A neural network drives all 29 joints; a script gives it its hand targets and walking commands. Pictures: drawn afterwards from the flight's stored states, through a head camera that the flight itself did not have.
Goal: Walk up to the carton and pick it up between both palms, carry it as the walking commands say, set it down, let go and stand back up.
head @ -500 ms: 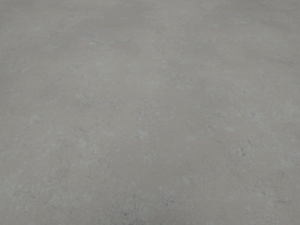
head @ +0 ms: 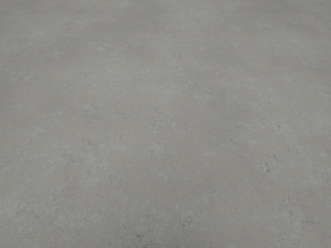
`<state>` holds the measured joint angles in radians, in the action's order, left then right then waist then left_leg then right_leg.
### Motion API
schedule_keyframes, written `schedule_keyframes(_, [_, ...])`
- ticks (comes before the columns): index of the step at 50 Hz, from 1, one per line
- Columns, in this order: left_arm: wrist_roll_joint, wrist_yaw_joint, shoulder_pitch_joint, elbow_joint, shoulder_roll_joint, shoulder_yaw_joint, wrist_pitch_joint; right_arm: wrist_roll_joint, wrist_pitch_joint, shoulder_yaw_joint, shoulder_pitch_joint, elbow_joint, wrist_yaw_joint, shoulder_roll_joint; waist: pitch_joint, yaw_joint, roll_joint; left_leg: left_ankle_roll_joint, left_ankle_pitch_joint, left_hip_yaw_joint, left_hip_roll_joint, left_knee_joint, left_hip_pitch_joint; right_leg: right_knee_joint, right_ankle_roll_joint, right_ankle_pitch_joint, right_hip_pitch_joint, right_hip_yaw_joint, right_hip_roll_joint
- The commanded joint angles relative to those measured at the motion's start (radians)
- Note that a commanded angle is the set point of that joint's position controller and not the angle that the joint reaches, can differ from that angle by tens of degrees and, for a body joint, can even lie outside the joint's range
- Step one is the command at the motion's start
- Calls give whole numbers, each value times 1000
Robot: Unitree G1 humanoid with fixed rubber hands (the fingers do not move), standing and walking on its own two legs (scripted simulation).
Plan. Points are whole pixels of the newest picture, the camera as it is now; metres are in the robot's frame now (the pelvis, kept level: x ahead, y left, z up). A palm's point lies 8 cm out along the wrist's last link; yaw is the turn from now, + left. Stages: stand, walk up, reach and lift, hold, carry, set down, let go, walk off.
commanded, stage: walk up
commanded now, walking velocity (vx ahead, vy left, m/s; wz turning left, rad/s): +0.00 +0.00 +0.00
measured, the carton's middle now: out of the picture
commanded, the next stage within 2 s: none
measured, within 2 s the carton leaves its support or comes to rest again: neither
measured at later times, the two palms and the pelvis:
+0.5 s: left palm out of the picture -0.06 +0.27 -0.16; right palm out of the picture +0.14 -0.20 -0.12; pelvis -0.03 +0.02 -0.01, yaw +13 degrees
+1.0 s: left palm out of the picture -0.05 +0.31 -0.12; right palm out of the picture +0.11 -0.18 -0.11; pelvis -0.05 +0.03 +0.00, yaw +26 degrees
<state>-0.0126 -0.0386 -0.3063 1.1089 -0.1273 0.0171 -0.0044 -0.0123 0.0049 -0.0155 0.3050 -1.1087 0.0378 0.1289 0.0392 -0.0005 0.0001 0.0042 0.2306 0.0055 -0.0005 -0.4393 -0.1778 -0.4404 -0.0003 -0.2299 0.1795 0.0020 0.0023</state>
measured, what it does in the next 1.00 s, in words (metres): steps on the spot, turning left: left foot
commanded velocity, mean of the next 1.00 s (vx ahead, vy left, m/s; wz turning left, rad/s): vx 0.00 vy -0.01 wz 0.43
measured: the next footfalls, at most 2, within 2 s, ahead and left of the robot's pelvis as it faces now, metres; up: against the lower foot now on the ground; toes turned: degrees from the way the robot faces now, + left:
left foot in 0.52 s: -0.01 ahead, +0.13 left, +0.00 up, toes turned +20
right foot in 1.10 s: +0.02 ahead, -0.07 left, +0.00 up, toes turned +25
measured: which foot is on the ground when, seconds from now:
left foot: down 0.00-0.26, up 0.28-0.50, down 0.52-1.00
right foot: down 0.00-0.52, up 0.54-1.00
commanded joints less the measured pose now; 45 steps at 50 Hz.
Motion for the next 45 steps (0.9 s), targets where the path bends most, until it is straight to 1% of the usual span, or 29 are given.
schedule_keyframes(1, [0, -3, -69, -1, -70, 8, -4, 0, 4, -8, 67, 1, 3, 70, 49, 0, -1, 31, -50, -74, 72, 91, -34, 88, 32, 54, 36, 69, 69])
schedule_keyframes(7, [0, -4, -77, 14, -63, 3, -4, 0, 3, -4, 73, -14, 3, 63, 52, 0, 0, 30, -42, -74, 72, 92, -38, 89, 31, 46, 40, 70, 69])
schedule_keyframes(8, [23, -12, -32, 26, -145, 40, 14, 8, 7, -25, 32, 37, 30, 151, 83, 58, 24, 53, -363, -168, 190, -9, -63, -131, 0, 186, 144, -48, 54])
schedule_keyframes(9, [16, -32, -33, -48, -120, 32, 3, 4, 2, -33, 7, 54, 5, 158, -38, 11, -156, 91, -336, -244, 168, -22, -186, -196, -24, -41, 26, -80, 27])
schedule_keyframes(10, [5, -36, -69, -51, -102, 27, 5, 11, -4, -35, -33, 90, -5, 160, -36, -4, -166, 114, -230, -281, 187, -11, -233, -226, -21, -136, 57, -80, 34])
schedule_keyframes(11, [0, -38, -88, -58, -93, 26, 8, 8, -10, -32, -55, 125, -8, 155, -24, -9, -143, 114, -137, -298, 188, -23, -291, -195, -17, -167, 54, -57, 60])
schedule_keyframes(12, [-3, -42, -108, -73, -112, 29, 8, 9, -16, -24, -83, 152, -12, 141, -11, -35, -87, 80, -54, -269, 146, -73, -394, -107, 1, -182, -4, -8, 114])
schedule_keyframes(13, [-5, -45, -128, -66, -150, 33, 10, 8, -21, -13, -132, 188, -16, 108, 16, -55, 69, 32, 85, -153, 55, -220, -503, 33, 49, -177, -42, 109, 212])
schedule_keyframes(14, [-9, -51, -130, -72, -204, 43, 17, 11, -21, -5, -144, 227, -10, 73, -20, -69, 311, 2, 261, 12, -36, -560, -519, 181, 139, -83, -23, 280, 397])
schedule_keyframes(15, [-9, -53, -105, -95, -194, 39, 19, -15, -24, -2, -135, 237, -1, 88, -28, -49, 206, -4, 361, 20, 42, -737, -483, 185, 188, 94, 51, 281, 478])
schedule_keyframes(16, [-7, -54, -62, -108, -197, 35, 13, -18, -25, -1, -128, 223, -4, 90, -28, -24, 114, -6, 334, 2, 70, -807, -420, 174, 196, 162, 85, 222, 448])
schedule_keyframes(17, [-10, -54, -3, -117, -197, 35, 4, -12, -24, -2, -105, 213, -12, 84, -16, 9, 90, -10, 288, -13, 93, -797, -374, 160, 176, 186, 105, 151, 396])
schedule_keyframes(18, [-13, -51, 27, -123, -190, 34, -2, -6, -24, -2, -93, 219, -20, 76, -9, 29, 104, -11, 259, -7, 103, -718, -341, 145, 143, 220, 101, 80, 350])
schedule_keyframes(20, [-16, -42, 39, -125, -184, 38, -2, 1, -32, -1, -116, 236, -31, 72, -3, 27, 136, -14, 239, 44, 84, -502, -266, 89, 97, 310, 72, -34, 289])
schedule_keyframes(22, [-17, -33, 7, -129, -213, 63, 6, 8, -42, 0, -162, 264, -38, 97, -17, 8, 162, -10, 262, 87, 45, -372, -216, 47, 98, 383, 21, -48, 306])
schedule_keyframes(23, [-14, -29, 2, -139, -232, 75, 11, 11, -43, 0, -160, 272, -39, 107, -31, 12, 166, -5, 248, 105, 31, -318, -190, 25, 98, 387, 6, -41, 320])
schedule_keyframes(24, [-9, -26, 14, -153, -247, 86, 16, 14, -41, 1, -136, 272, -40, 113, -46, 32, 154, 3, 184, 126, 17, -230, -141, -18, 86, 346, 10, -53, 317])
schedule_keyframes(25, [-6, -21, 19, -166, -251, 91, 20, 15, -34, -2, -103, 267, -39, 128, -61, 56, 121, 11, 96, 129, 8, -128, -69, -101, 63, 251, 42, -86, 291])
schedule_keyframes(26, [-10, -15, -9, -181, -221, 83, 25, 10, -24, -12, -82, 273, -38, 175, -55, 66, -9, 20, -5, 28, 82, -14, 30, -250, 26, 104, 155, -157, 233])
schedule_keyframes(27, [-18, -11, 19, -257, -137, 54, 32, -7, -13, -46, -67, 317, -36, 314, -54, 74, -342, 101, -328, -414, 391, 98, 138, -507, -57, -388, 449, -223, 82])
schedule_keyframes(28, [-20, -18, 148, -299, -166, 58, 49, -22, -14, -56, 29, 275, -25, 360, -77, 124, -318, 229, -514, -503, 461, 115, 110, -660, -48, -478, 495, -89, 40])
schedule_keyframes(29, [-18, -15, 160, -289, -172, 60, 50, -24, -12, -49, 26, 265, -18, 333, -57, 91, -232, 238, -476, -457, 426, 107, 84, -720, -38, -428, 498, -29, 58])
schedule_keyframes(30, [-14, -10, 112, -254, -170, 57, 45, -20, -13, -44, -48, 282, -15, 296, -12, 41, -162, 197, -368, -359, 359, 110, 21, -718, -28, -318, 474, -5, 82])
schedule_keyframes(31, [-11, -3, 74, -224, -176, 58, 41, -21, -12, -47, -116, 305, -14, 269, -13, 4, -133, 156, -290, -284, 293, 115, -13, -716, -27, -214, 441, -9, 91])
schedule_keyframes(32, [-17, 7, 52, -203, -181, 61, 44, -18, -8, -47, -147, 328, -16, 249, -32, -5, -135, 148, -326, -247, 260, 111, -33, -732, -32, -144, 413, -29, 84])
schedule_keyframes(34, [-27, 22, 66, -198, -188, 70, 52, -11, -1, -50, -128, 339, -22, 230, -76, 2, -122, 145, -357, -216, 230, 88, -24, -730, -41, -84, 387, -41, 69])
schedule_keyframes(39, [-15, 16, 161, -253, -189, 64, 61, -15, 3, -54, -31, 329, -16, 250, -81, 30, -149, 147, -265, -300, 221, 112, 35, -580, -46, -105, 409, -10, 33])
schedule_keyframes(42, [-5, 8, 175, -271, -193, 61, 61, -18, -2, -59, -21, 340, -15, 268, -78, 27, -149, 160, -204, -357, 226, 138, 43, -489, -43, -147, 384, 4, 9])
schedule_keyframes(45, [9, 1, 169, -288, -192, 58, 58, -20, -12, -61, -31, 353, -16, 276, -73, 19, -156, 170, -140, -385, 215, 155, 14, -394, -36, -178, 321, 8, -11])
